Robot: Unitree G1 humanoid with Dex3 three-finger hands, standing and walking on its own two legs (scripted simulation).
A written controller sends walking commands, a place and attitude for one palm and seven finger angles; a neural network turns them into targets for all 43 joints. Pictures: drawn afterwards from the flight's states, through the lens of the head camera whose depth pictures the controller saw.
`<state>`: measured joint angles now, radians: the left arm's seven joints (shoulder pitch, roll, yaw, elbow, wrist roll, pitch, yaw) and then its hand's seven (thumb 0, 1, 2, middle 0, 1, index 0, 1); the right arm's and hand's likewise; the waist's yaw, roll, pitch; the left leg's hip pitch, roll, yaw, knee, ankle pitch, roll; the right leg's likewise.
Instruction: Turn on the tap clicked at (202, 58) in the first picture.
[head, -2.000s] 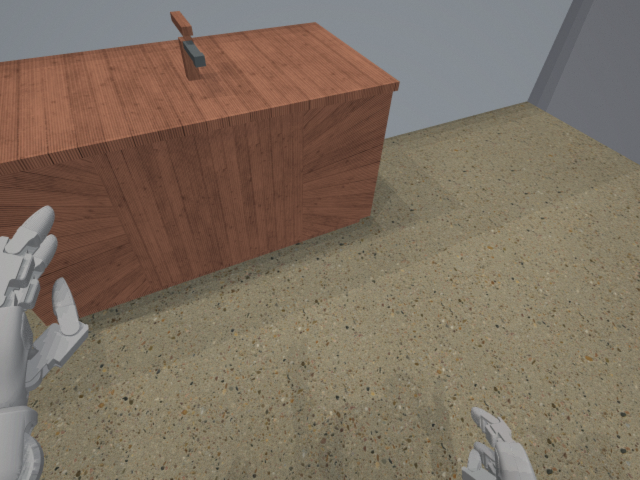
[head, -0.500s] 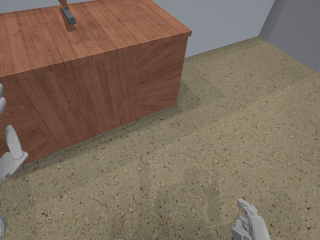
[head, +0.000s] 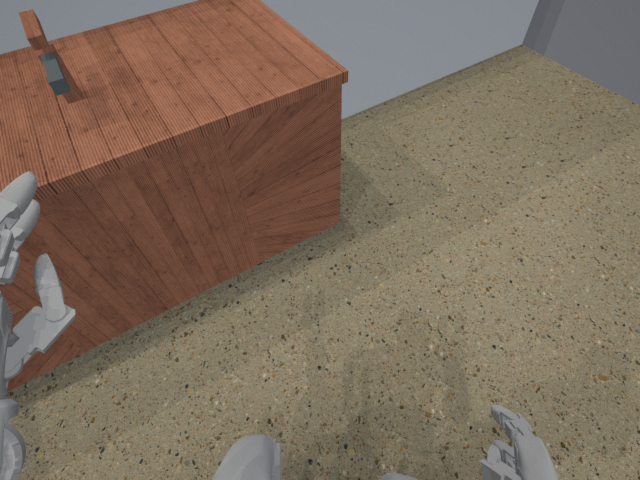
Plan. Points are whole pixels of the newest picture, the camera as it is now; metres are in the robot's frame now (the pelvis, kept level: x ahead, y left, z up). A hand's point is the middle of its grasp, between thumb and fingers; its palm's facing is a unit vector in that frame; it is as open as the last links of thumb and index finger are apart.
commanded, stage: walk to a spot facing it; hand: left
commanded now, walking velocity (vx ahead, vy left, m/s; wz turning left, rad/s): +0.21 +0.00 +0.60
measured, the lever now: (59, 84) +0.78 +0.54 +0.05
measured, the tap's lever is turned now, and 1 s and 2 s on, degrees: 0 0 0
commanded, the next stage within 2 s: turn to face it in 0.04 s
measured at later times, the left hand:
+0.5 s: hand (47, 242) +0.28 +0.24 +0.21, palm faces +0.53 -0.75 -0.40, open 7.4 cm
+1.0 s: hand (72, 219) +0.32 +0.24 +0.20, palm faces +0.59 -0.71 -0.38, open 7.4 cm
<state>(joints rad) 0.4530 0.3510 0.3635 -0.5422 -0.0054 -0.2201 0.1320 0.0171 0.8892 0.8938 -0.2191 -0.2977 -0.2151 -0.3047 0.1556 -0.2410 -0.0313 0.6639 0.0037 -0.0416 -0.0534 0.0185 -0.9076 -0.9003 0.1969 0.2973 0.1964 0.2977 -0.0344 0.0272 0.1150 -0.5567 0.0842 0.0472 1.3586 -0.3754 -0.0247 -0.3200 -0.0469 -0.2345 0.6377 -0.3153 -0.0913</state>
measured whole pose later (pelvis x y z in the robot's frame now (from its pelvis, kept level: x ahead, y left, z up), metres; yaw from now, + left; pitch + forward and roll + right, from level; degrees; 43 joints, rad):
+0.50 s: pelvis +0.10 -0.02 +0.00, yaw +9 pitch -2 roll +0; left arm 0.42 0.40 0.39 -0.60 -0.04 -0.22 0.16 0.02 0.89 0.89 -0.22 -0.30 -0.21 -0.30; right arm 0.16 -0.11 0.04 0.56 0.00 -0.09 -0.02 0.02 -0.91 -0.90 0.20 0.30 0.20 0.30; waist 0.00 0.00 0.08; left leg -0.37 0.07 0.08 0.59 -0.19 0.01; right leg -0.40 -0.08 -0.06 0.91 -0.47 0.04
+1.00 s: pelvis +0.16 -0.04 +0.00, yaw +12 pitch -1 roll +1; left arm 0.46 0.39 0.38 -0.57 -0.02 -0.25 0.18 0.02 0.89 0.89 -0.22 -0.30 -0.21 -0.30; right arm 0.21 -0.24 -0.06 0.58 0.00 -0.08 -0.07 0.02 -0.91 -0.90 0.19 0.30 0.19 0.30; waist -0.01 -0.06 0.04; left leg -0.29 0.03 0.18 0.56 -0.24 0.05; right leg -0.24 -0.10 -0.11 0.73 -0.46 0.01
